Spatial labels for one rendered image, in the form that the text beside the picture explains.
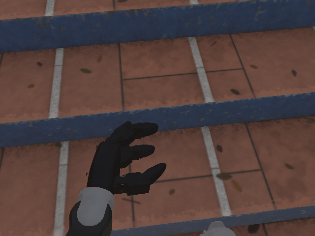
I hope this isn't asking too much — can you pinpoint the left robot forearm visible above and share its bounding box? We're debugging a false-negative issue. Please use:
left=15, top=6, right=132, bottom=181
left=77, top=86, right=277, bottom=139
left=66, top=187, right=115, bottom=236

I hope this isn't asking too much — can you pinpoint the left robot hand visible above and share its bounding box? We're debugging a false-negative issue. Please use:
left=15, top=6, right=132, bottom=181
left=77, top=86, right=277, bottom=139
left=86, top=121, right=166, bottom=196

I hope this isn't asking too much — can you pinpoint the right robot shin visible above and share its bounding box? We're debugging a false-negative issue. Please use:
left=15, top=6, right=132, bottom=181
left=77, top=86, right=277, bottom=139
left=207, top=221, right=235, bottom=234

